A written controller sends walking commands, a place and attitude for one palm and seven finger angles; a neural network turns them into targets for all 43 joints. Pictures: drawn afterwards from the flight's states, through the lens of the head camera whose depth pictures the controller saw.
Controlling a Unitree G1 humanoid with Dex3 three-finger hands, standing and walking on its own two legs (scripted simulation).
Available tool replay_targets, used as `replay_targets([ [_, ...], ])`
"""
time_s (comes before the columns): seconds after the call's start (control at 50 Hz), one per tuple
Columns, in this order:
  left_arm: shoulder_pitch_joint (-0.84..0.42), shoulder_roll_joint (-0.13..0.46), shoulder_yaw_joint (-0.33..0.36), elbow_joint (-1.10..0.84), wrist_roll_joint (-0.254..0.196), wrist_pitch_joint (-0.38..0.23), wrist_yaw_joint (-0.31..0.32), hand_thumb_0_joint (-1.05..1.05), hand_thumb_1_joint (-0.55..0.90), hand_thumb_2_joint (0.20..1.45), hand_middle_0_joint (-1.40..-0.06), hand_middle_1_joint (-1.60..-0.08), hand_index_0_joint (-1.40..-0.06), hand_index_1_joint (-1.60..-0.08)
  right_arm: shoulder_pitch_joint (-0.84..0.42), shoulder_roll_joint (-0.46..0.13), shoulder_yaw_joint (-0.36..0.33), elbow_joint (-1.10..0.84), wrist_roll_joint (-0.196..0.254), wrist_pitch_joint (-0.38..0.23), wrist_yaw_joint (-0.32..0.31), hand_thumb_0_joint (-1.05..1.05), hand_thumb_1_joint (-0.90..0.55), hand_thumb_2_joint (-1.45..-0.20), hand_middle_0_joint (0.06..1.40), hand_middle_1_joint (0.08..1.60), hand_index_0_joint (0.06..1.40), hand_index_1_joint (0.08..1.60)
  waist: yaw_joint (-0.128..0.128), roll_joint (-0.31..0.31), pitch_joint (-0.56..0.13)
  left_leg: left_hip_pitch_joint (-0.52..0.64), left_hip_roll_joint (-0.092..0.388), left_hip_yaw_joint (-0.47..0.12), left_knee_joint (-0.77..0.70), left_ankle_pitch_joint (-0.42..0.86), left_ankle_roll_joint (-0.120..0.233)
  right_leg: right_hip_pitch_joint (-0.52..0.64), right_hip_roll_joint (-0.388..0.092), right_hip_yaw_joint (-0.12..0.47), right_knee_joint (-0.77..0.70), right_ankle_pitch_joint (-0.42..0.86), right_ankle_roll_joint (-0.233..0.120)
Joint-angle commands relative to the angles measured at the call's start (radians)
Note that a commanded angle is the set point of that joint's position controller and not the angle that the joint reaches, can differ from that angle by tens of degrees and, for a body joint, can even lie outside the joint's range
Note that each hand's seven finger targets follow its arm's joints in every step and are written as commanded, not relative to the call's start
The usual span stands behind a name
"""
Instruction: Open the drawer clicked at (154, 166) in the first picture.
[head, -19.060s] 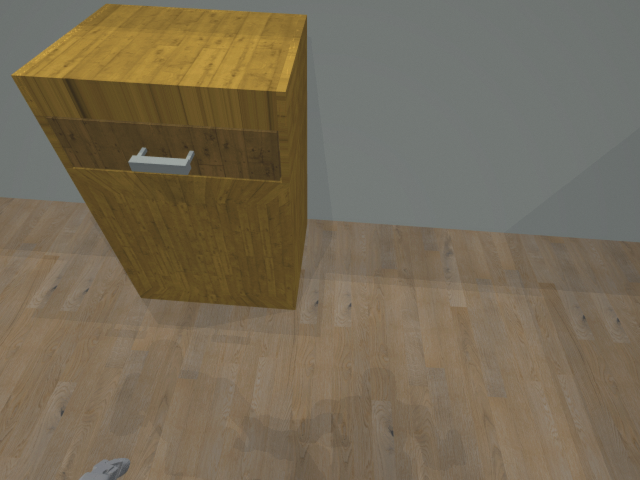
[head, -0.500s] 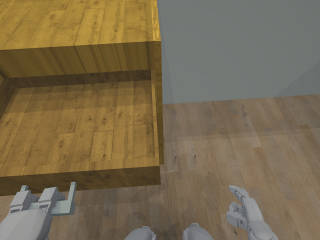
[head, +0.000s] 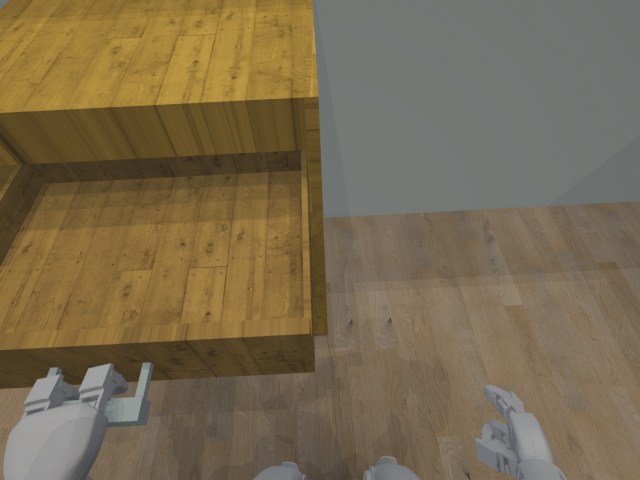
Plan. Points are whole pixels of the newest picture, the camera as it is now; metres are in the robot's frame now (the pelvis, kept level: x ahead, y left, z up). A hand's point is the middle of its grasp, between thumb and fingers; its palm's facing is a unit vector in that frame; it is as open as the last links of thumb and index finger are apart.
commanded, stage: lift the hand off the handle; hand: left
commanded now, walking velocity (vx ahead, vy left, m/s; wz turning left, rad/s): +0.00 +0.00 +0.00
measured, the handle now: (94, 393) +0.21 +0.30 -0.01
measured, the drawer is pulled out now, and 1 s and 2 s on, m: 0.30 0.30 0.30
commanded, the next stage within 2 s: none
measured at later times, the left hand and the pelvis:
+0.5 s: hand (89, 438) +0.16 +0.30 -0.03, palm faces -0.07 -0.01 -1.00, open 13.7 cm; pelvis +0.00 -0.01 -0.01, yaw +0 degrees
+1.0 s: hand (75, 432) +0.16 +0.29 +0.02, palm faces -0.03 -0.05 -1.00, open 13.8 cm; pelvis +0.00 +0.00 +0.02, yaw +0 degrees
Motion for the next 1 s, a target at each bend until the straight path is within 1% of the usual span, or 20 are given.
replay_targets([
  [0.0,0.050,0.187,0.139,-0.142,-0.002,-0.025,0.043,0.000,-0.500,0.300,-0.300,-1.200,-0.300,-1.200,-0.093,-0.111,-0.047,-0.139,-0.006,-0.054,-0.007,0.000,-0.900,-0.900,0.200,0.300,0.200,0.300,0.013,-0.004,-0.171,0.027,0.005,-0.026,-0.122,0.257,0.003,0.245,-0.043,0.109,-0.162,0.230,0.026],
  [0.04,0.036,0.205,0.162,-0.139,0.000,-0.040,0.049,0.000,-0.500,0.300,-0.300,-1.200,-0.300,-1.200,-0.095,-0.110,-0.049,-0.129,-0.007,-0.058,-0.006,0.000,-0.900,-0.900,0.200,0.300,0.200,0.300,0.015,0.001,-0.182,0.019,0.005,-0.026,-0.112,0.260,0.002,0.241,-0.043,0.114,-0.152,0.240,0.025],
  [0.1,0.015,0.167,0.130,-0.113,0.002,-0.051,0.052,0.000,-0.500,0.300,-0.300,-1.200,-0.300,-1.200,-0.091,-0.111,-0.054,-0.125,-0.009,-0.066,-0.003,0.000,-0.900,-0.900,0.200,0.300,0.200,0.300,-0.001,-0.015,-0.161,-0.008,0.004,-0.028,-0.090,0.255,0.003,0.212,-0.043,0.114,-0.141,0.250,0.027],
  [0.12,-0.009,0.186,0.147,-0.116,0.002,-0.056,0.055,0.000,-0.500,0.300,-0.300,-1.200,-0.300,-1.200,-0.093,-0.113,-0.053,-0.120,-0.009,-0.069,-0.002,0.000,-0.900,-0.900,0.200,0.300,0.200,0.300,-0.006,-0.008,-0.166,-0.012,0.008,-0.030,-0.087,0.250,0.003,0.205,-0.044,0.114,-0.137,0.244,0.025],
  [0.14,-0.012,0.202,0.164,-0.126,0.007,-0.059,0.062,0.000,-0.500,0.300,-0.300,-1.200,-0.300,-1.200,-0.092,-0.114,-0.055,-0.121,-0.011,-0.069,-0.002,0.000,-0.900,-0.900,0.200,0.300,0.200,0.300,0.004,-0.003,-0.191,-0.007,0.004,-0.028,-0.083,0.254,0.002,0.203,-0.042,0.113,-0.128,0.237,0.026],
  [0.16,-0.008,0.186,0.146,-0.123,0.007,-0.057,0.064,0.000,-0.500,0.300,-0.300,-1.200,-0.300,-1.200,-0.086,-0.113,-0.057,-0.123,-0.011,-0.072,-0.002,0.000,-0.900,-0.900,0.200,0.300,0.200,0.300,0.000,0.002,-0.190,-0.003,0.004,-0.027,-0.081,0.253,0.002,0.204,-0.042,0.110,-0.129,0.235,0.026],
  [0.24,-0.027,0.219,0.178,-0.117,0.004,-0.043,0.069,0.000,-0.500,0.300,-0.300,-1.200,-0.300,-1.200,-0.088,-0.115,-0.056,-0.120,-0.007,-0.071,-0.007,0.000,-0.900,-0.900,0.200,0.300,0.200,0.300,0.007,-0.003,-0.221,-0.017,0.001,-0.025,-0.074,0.254,0.002,0.225,-0.043,0.123,-0.126,0.245,0.029],
  [0.34,-0.069,0.222,0.165,-0.124,-0.001,-0.023,0.063,0.000,-0.500,0.300,-0.300,-1.200,-0.300,-1.200,-0.078,-0.118,-0.055,-0.117,-0.003,-0.071,-0.015,0.000,-0.900,-0.900,0.200,0.300,0.200,0.300,-0.004,0.005,-0.239,0.004,0.004,-0.021,-0.082,0.263,0.004,0.233,-0.045,0.112,-0.134,0.249,0.033],
  [0.36,-0.072,0.203,0.145,-0.104,-0.008,-0.015,0.057,0.000,-0.500,0.300,-0.300,-1.200,-0.300,-1.200,-0.077,-0.116,-0.055,-0.113,0.001,-0.072,-0.017,0.000,-0.900,-0.900,0.200,0.300,0.200,0.300,-0.012,-0.002,-0.217,0.002,0.006,-0.023,-0.085,0.257,0.005,0.230,-0.042,0.108,-0.141,0.247,0.033],
  [0.42,-0.099,0.223,0.156,-0.125,-0.023,-0.009,0.046,0.000,-0.500,0.300,-0.300,-1.200,-0.300,-1.200,-0.079,-0.122,-0.052,-0.116,0.003,-0.074,-0.024,0.000,-0.900,-0.900,0.200,0.300,0.200,0.300,-0.018,-0.023,-0.219,0.007,0.010,-0.025,-0.099,0.255,0.009,0.255,-0.044,0.113,-0.160,0.251,0.036],
  [0.44,-0.109,0.250,0.173,-0.130,-0.022,-0.009,0.044,0.000,-0.500,0.300,-0.300,-1.200,-0.300,-1.200,-0.076,-0.122,-0.049,-0.115,0.004,-0.073,-0.026,0.000,-0.900,-0.900,0.200,0.300,0.200,0.300,-0.010,-0.019,-0.230,0.008,0.007,-0.024,-0.106,0.248,0.007,0.269,-0.046,0.117,-0.161,0.236,0.038],
  [0.48,-0.092,0.244,0.171,-0.151,-0.030,-0.011,0.038,0.000,-0.500,0.300,-0.300,-1.200,-0.300,-1.200,-0.072,-0.120,-0.050,-0.116,0.006,-0.078,-0.029,0.000,-0.900,-0.900,0.200,0.300,0.200,0.300,-0.011,-0.010,-0.235,0.030,0.009,-0.021,-0.116,0.261,0.009,0.288,-0.048,0.121,-0.177,0.260,0.038],
  [0.54,-0.072,0.259,0.183,-0.182,-0.031,-0.015,0.036,0.000,-0.500,0.300,-0.300,-1.200,-0.300,-1.200,-0.073,-0.118,-0.047,-0.119,0.007,-0.078,-0.031,0.000,-0.900,-0.900,0.200,0.300,0.200,0.300,-0.007,0.013,-0.229,0.062,0.009,-0.024,-0.137,0.278,0.008,0.296,-0.046,0.115,-0.185,0.266,0.034],
  [0.56,-0.038,0.229,0.164,-0.177,-0.037,-0.015,0.035,0.000,-0.500,0.300,-0.300,-1.200,-0.300,-1.200,-0.074,-0.114,-0.049,-0.121,0.009,-0.081,-0.029,0.000,-0.900,-0.900,0.200,0.300,0.200,0.300,-0.007,0.014,-0.215,0.069,0.009,-0.021,-0.144,0.277,0.008,0.299,-0.046,0.111,-0.195,0.266,0.035],
  [0.62,-0.016,0.241,0.181,-0.181,-0.042,-0.017,0.034,0.000,-0.500,0.300,-0.300,-1.200,-0.300,-1.200,-0.085,-0.120,-0.047,-0.120,0.009,-0.082,-0.023,0.000,-0.900,-0.900,0.200,0.300,0.200,0.300,-0.010,0.019,-0.181,0.083,0.015,-0.026,-0.167,0.280,0.007,0.295,-0.045,0.104,-0.213,0.254,0.030],
  [0.7,-0.001,0.211,0.151,-0.181,-0.037,-0.009,0.028,0.000,-0.500,0.300,-0.300,-1.200,-0.300,-1.200,-0.078,-0.120,-0.050,-0.130,0.009,-0.085,-0.013,0.000,-0.900,-0.900,0.200,0.300,0.200,0.300,-0.011,0.024,-0.143,0.108,0.015,-0.028,-0.195,0.269,0.004,0.286,-0.040,0.088,-0.230,0.223,0.030],
  [0.78,-0.007,0.222,0.156,-0.182,-0.048,-0.002,0.010,0.000,-0.500,0.300,-0.300,-1.200,-0.300,-1.200,-0.074,-0.125,-0.051,-0.140,0.011,-0.087,-0.007,0.000,-0.900,-0.900,0.200,0.300,0.200,0.300,-0.012,-0.021,-0.143,0.116,0.018,-0.024,-0.216,0.259,0.008,0.321,-0.045,0.092,-0.256,0.227,0.035],
  [0.88,0.054,0.208,0.135,-0.233,-0.047,-0.003,-0.008,0.000,-0.500,0.300,-0.300,-1.200,-0.300,-1.200,-0.078,-0.121,-0.048,-0.158,0.011,-0.090,0.006,0.000,-0.900,-0.900,0.200,0.300,0.200,0.300,0.002,0.029,-0.142,0.176,0.019,-0.025,-0.247,0.306,0.006,0.343,-0.045,0.078,-0.269,0.252,0.028],
  [0.92,0.026,0.204,0.126,-0.255,-0.045,-0.003,-0.011,0.000,-0.500,0.300,-0.300,-1.200,-0.300,-1.200,-0.076,-0.122,-0.047,-0.161,0.010,-0.091,0.011,0.000,-0.900,-0.900,0.200,0.300,0.200,0.300,-0.009,0.029,-0.130,0.193,0.024,-0.030,-0.256,0.315,0.005,0.333,-0.045,0.074,-0.274,0.254,0.026],
  [0.98,0.050,0.215,0.137,-0.263,-0.038,-0.002,-0.014,0.000,-0.500,0.300,-0.300,-1.200,-0.300,-1.200,-0.076,-0.121,-0.046,-0.167,0.007,-0.088,0.018,0.000,-0.900,-0.900,0.200,0.300,0.200,0.300,0.002,0.024,-0.111,0.199,0.024,-0.030,-0.266,0.311,0.005,0.339,-0.045,0.072,-0.284,0.247,0.026],
])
